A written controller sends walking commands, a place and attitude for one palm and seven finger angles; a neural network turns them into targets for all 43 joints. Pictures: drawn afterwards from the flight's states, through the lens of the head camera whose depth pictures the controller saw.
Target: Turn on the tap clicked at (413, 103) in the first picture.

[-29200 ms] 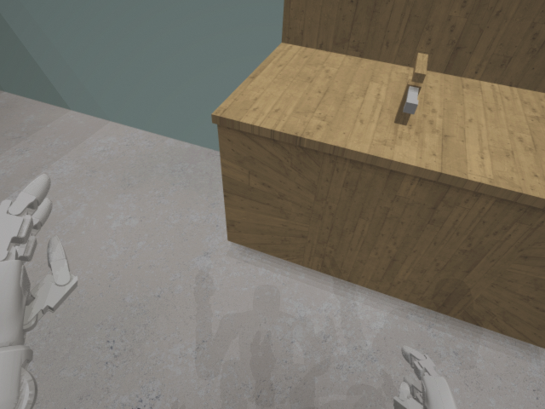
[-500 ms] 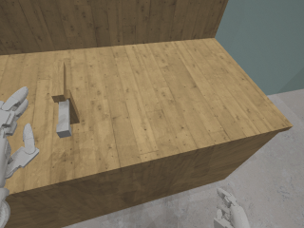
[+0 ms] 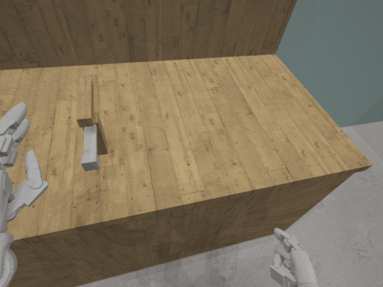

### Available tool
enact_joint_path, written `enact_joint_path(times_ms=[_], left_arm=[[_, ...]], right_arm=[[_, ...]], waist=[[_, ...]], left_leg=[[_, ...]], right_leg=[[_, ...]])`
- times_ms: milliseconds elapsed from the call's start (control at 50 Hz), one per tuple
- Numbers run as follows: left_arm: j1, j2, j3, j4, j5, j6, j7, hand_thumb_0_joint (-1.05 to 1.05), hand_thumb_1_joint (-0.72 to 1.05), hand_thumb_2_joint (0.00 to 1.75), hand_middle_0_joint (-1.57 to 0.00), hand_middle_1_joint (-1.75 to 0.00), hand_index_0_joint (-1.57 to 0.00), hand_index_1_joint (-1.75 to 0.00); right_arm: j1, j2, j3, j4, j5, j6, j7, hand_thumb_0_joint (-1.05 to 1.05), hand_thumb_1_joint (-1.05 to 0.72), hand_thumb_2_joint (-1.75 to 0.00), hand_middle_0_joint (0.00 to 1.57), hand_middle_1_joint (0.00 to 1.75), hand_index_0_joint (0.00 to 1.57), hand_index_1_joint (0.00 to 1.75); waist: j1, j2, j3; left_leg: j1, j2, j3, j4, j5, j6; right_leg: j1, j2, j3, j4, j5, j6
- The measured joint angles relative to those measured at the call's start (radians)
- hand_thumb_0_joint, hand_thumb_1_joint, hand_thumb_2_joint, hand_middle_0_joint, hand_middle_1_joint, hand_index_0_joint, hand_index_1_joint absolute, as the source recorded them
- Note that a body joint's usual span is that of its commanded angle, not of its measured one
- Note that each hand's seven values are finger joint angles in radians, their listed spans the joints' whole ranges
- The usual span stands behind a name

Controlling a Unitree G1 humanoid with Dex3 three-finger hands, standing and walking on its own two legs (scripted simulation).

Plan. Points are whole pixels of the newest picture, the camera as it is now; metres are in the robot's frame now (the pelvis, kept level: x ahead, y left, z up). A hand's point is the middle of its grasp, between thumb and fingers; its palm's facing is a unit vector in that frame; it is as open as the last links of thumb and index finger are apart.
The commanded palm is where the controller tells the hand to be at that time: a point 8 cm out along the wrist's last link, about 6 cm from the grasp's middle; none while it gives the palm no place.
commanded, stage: look again from close up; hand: left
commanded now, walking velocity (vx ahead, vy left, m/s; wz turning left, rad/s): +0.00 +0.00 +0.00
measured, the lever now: (90, 161) +0.33 +0.25 +0.06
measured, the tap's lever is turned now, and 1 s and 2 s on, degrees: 0 0 0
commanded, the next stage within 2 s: turn the palm inward beside the body in 0.10 s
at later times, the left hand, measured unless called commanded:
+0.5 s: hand (71, 210) +0.19 +0.21 +0.13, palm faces +0.30 -0.89 -0.34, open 7.4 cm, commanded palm +0.14 +0.26 +0.16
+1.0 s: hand (88, 205) +0.20 +0.18 +0.15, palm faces +0.48 -0.83 -0.28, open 7.4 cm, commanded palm +0.14 +0.23 +0.15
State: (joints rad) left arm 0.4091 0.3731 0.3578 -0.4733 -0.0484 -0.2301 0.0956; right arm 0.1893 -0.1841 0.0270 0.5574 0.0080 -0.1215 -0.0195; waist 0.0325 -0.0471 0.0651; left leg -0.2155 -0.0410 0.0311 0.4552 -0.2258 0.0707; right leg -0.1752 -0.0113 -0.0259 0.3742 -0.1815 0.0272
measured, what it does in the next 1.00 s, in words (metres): shifts its weight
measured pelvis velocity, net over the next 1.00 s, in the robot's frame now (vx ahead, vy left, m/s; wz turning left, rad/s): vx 0.00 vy -0.10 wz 0.07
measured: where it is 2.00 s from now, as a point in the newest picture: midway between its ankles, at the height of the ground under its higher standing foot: outside the picture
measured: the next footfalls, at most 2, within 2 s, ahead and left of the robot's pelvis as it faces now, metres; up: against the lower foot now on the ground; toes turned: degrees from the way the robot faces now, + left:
none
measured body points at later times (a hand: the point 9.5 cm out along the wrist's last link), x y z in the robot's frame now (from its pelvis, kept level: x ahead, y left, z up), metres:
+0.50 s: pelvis -0.02 -0.03 -0.01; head -0.03 -0.04 +0.44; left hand +0.17 +0.26 +0.15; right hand +0.18 -0.25 -0.08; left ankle +0.01 +0.07 -0.74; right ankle +0.01 -0.14 -0.74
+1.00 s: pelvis +0.00 -0.10 -0.03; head +0.00 -0.12 +0.42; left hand +0.17 +0.22 +0.16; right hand +0.21 -0.32 -0.12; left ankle +0.01 +0.06 -0.74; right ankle +0.01 -0.14 -0.74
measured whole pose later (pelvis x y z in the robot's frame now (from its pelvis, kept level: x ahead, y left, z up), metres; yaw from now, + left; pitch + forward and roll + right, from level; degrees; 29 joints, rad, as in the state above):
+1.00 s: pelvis +0.00 -0.10 -0.03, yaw +4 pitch +2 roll +1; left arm 0.38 0.37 0.40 -0.36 -0.23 -0.07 0.05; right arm 0.19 -0.24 0.01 0.66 0.03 -0.16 -0.06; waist 0.05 0.04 -0.06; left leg -0.41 0.02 -0.07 0.72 -0.35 -0.04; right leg -0.39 0.07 -0.10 0.73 -0.39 -0.10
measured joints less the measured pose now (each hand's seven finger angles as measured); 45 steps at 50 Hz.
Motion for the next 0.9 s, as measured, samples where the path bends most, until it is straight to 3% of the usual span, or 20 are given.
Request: enact_joint_path(times_ms=[200,220,240,260,300,360,400,440,480,540,600,660,700,820,900], left_arm=[[-0.008,-0.018,-0.021,0.042,0.008,0.007,0.003,0.01,0.89,0.90,-0.21,-0.30,-0.21,-0.30],[-0.047,0.019,-0.030,0.046,0.021,0.013,0.001,0.01,0.89,0.90,-0.21,-0.30,-0.21,-0.30],[-0.128,0.075,-0.029,0.069,0.054,0.020,-0.015,0.01,0.89,0.90,-0.21,-0.30,-0.21,-0.30],[-0.211,0.117,-0.021,0.107,0.055,0.030,-0.025,0.01,0.88,0.90,-0.21,-0.30,-0.21,-0.30],[-0.309,0.137,0.025,0.154,0.010,0.086,-0.042,0.01,0.88,0.90,-0.21,-0.31,-0.22,-0.30],[-0.311,0.073,0.079,0.157,-0.098,0.210,-0.077,0.01,0.89,0.90,-0.21,-0.30,-0.21,-0.30],[-0.248,0.030,0.058,0.133,-0.106,0.281,-0.101,0.01,0.89,0.90,-0.20,-0.30,-0.20,-0.30],[-0.163,0.004,0.007,0.106,-0.083,0.318,-0.112,0.01,0.90,0.90,-0.20,-0.30,-0.20,-0.30],[-0.077,-0.011,-0.041,0.086,-0.066,0.305,-0.104,0.01,0.90,0.90,-0.20,-0.30,-0.20,-0.30],[-0.012,-0.012,-0.062,0.078,-0.065,0.218,-0.059,0.01,0.89,0.90,-0.21,-0.30,-0.21,-0.30],[-0.046,-0.009,-0.030,0.097,-0.062,0.107,0.012,0.02,0.89,0.90,-0.21,-0.30,-0.22,-0.30],[-0.134,-0.006,0.020,0.143,-0.057,0.060,0.046,0.02,0.88,0.90,-0.21,-0.30,-0.21,-0.30],[-0.190,0.000,0.031,0.184,-0.067,0.083,0.033,0.01,0.89,0.90,-0.21,-0.30,-0.21,-0.30],[-0.209,0.028,-0.034,0.246,-0.116,0.266,-0.070,0.01,0.89,0.90,-0.20,-0.30,-0.20,-0.30],[-0.141,0.024,-0.027,0.208,-0.151,0.255,-0.078,0.01,0.89,0.90,-0.20,-0.30,-0.21,-0.30]], right_arm=[[0.021,-0.005,-0.004,0.021,0.003,0.007,-0.006,0.01,-0.91,-0.90,0.21,0.30,0.20,0.30],[0.043,-0.019,0.020,-0.014,0.021,0.017,-0.032,0.01,-0.91,-0.90,0.21,0.30,0.20,0.30],[0.063,-0.024,0.025,-0.030,0.004,0.011,-0.046,0.01,-0.91,-0.90,0.21,0.30,0.20,0.30],[0.065,-0.026,0.025,-0.018,-0.014,0.004,-0.040,0.01,-0.91,-0.90,0.21,0.30,0.20,0.30],[0.036,-0.035,0.031,0.029,-0.028,0.009,-0.006,0.01,-0.91,-0.90,0.21,0.30,0.20,0.30],[0.004,-0.046,0.027,0.068,-0.009,0.013,0.018,0.01,-0.90,-0.90,0.21,0.30,0.20,0.30],[-0.006,-0.060,0.021,0.065,0.004,0.018,0.027,0.01,-0.90,-0.90,0.21,0.30,0.20,0.30],[-0.023,-0.070,0.018,0.051,0.013,0.024,0.031,0.01,-0.90,-0.90,0.21,0.30,0.20,0.30],[-0.039,-0.070,0.015,0.037,0.006,0.026,0.029,0.01,-0.91,-0.90,0.21,0.30,0.20,0.30],[-0.055,-0.055,0.009,0.033,-0.004,0.016,0.013,0.01,-0.91,-0.90,0.21,0.30,0.20,0.30],[-0.055,-0.044,0.002,0.052,-0.011,-0.005,0.002,0.01,-0.91,-0.90,0.21,0.30,0.20,0.30],[-0.055,-0.049,0.009,0.082,-0.012,-0.013,-0.008,0.01,-0.91,-0.90,0.21,0.30,0.20,0.30],[-0.056,-0.057,0.016,0.098,-0.008,-0.012,-0.021,0.01,-0.91,-0.90,0.21,0.30,0.20,0.30],[-0.056,-0.068,0.021,0.099,0.017,-0.006,-0.066,0.01,-0.91,-0.90,0.21,0.30,0.20,0.30],[-0.050,-0.058,0.001,0.095,0.016,-0.015,-0.062,0.01,-0.91,-0.90,0.21,0.30,0.20,0.30]], waist=[[-0.006,0.019,-0.009],[-0.006,0.025,-0.006],[0.006,0.019,0.002],[0.012,0.013,0.009],[0.015,0.009,-0.001],[0.011,0.028,-0.039],[0.003,0.051,-0.058],[-0.004,0.067,-0.060],[-0.010,0.067,-0.060],[0.003,0.042,-0.055],[0.030,0.025,-0.053],[0.044,0.035,-0.058],[0.047,0.054,-0.063],[0.035,0.116,-0.080],[0.017,0.115,-0.095]], left_leg=[[0.004,0.003,-0.001,-0.013,0.015,-0.003],[-0.015,0.004,-0.013,0.007,0.011,-0.003],[-0.029,-0.006,-0.025,0.028,0.007,-0.005],[-0.034,-0.017,-0.036,0.038,0.007,-0.010],[-0.042,-0.022,-0.036,0.042,0.011,-0.019],[-0.034,-0.019,-0.012,0.035,0.012,-0.022],[-0.036,-0.015,-0.009,0.046,0.005,-0.022],[-0.042,-0.012,-0.008,0.065,-0.003,-0.024],[-0.063,-0.008,-0.011,0.090,-0.010,-0.030],[-0.106,0.003,-0.024,0.140,-0.024,-0.048],[-0.148,0.019,-0.055,0.196,-0.044,-0.069],[-0.182,0.029,-0.096,0.249,-0.066,-0.081],[-0.192,0.032,-0.118,0.270,-0.075,-0.085],[-0.182,0.044,-0.125,0.268,-0.102,-0.088],[-0.191,0.051,-0.113,0.261,-0.092,-0.097]], right_leg=[[0.002,0.003,-0.001,-0.010,0.013,-0.004],[-0.012,0.011,0.001,0.015,-0.009,0.006],[-0.025,0.012,0.003,0.049,-0.015,-0.013],[-0.033,0.003,-0.002,0.077,-0.029,-0.026],[-0.056,-0.002,-0.001,0.113,-0.050,-0.032],[-0.071,0.000,0.023,0.138,-0.058,-0.029],[-0.074,0.004,0.026,0.149,-0.063,-0.026],[-0.082,0.007,0.026,0.172,-0.072,-0.031],[-0.106,0.010,0.022,0.205,-0.084,-0.039],[-0.149,0.021,0.007,0.260,-0.105,-0.056],[-0.175,0.037,-0.025,0.298,-0.122,-0.076],[-0.188,0.048,-0.067,0.324,-0.140,-0.093],[-0.187,0.053,-0.089,0.333,-0.150,-0.101],[-0.174,0.064,-0.096,0.324,-0.161,-0.103],[-0.198,0.072,-0.082,0.338,-0.174,-0.110]])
